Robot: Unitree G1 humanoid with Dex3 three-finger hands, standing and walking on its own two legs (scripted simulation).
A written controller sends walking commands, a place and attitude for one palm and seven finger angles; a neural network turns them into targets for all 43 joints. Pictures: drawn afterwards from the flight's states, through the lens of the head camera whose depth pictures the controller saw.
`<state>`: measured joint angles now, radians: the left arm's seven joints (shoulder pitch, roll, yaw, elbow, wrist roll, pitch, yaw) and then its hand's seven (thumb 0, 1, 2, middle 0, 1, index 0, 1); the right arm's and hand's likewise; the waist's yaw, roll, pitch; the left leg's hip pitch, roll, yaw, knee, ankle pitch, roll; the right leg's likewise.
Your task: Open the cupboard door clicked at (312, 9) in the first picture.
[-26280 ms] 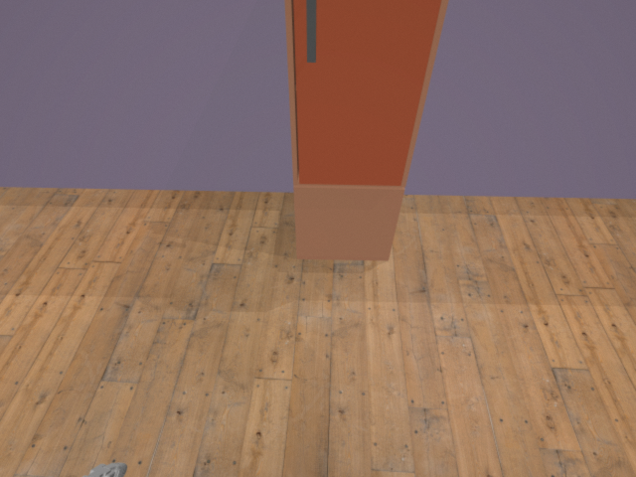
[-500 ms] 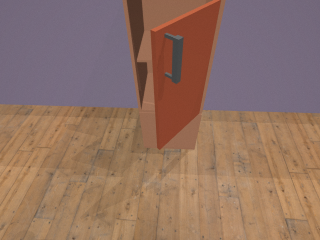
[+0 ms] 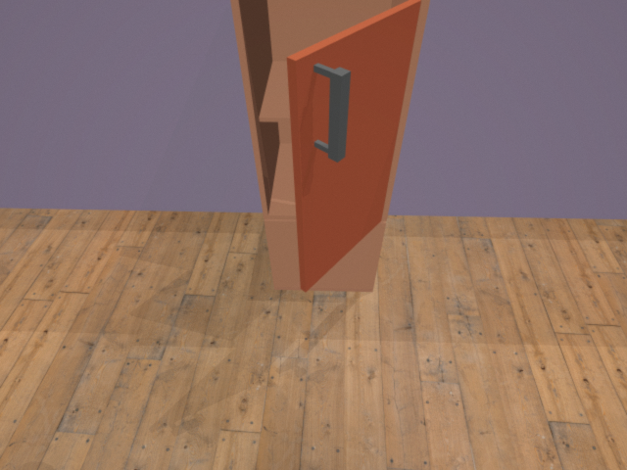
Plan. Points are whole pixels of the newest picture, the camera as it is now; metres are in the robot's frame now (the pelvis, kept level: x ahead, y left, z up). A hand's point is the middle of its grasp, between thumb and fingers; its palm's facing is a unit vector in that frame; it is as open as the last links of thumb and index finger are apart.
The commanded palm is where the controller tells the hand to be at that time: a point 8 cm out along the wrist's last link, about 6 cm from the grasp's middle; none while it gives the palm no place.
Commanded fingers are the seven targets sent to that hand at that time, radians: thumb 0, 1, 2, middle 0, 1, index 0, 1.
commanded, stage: look to check the result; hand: left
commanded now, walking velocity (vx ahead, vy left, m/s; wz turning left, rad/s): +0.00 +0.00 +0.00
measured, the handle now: (329, 114) +0.61 +0.01 +0.15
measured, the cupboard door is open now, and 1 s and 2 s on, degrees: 50 50 50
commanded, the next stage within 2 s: walk to a spot facing it in 0.54 s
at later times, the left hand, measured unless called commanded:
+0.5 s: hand out of the picture +0.00 +0.15 -0.17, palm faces +0.05 -0.98 -0.17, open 7.4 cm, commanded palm none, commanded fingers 0.00 0.90 0.90 -0.20 -0.30 -0.20 -0.30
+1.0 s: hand out of the picture +0.05 +0.17 -0.18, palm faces -0.05 -0.97 -0.23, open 7.4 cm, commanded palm none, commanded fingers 0.00 0.90 0.90 -0.20 -0.30 -0.20 -0.30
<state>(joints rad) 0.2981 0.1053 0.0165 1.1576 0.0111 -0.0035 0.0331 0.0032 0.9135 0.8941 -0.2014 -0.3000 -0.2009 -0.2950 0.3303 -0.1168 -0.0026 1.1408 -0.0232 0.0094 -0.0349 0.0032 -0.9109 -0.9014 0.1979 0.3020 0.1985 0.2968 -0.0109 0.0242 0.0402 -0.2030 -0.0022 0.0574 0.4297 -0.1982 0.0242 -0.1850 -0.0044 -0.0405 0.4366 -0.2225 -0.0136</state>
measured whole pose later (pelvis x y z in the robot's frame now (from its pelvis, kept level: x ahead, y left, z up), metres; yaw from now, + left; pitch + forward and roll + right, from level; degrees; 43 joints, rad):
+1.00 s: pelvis +0.02 -0.02 -0.01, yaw -8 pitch +0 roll +2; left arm 0.24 0.17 0.08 1.06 0.02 0.05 0.00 0.00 0.91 0.89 -0.20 -0.30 -0.20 -0.30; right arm 0.21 -0.17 -0.05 1.03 -0.03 0.03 -0.05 0.01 -0.91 -0.90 0.20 0.30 0.20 0.30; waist 0.02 0.00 0.10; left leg -0.24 0.06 0.18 0.56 -0.31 0.00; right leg -0.33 0.03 0.02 0.68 -0.35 -0.03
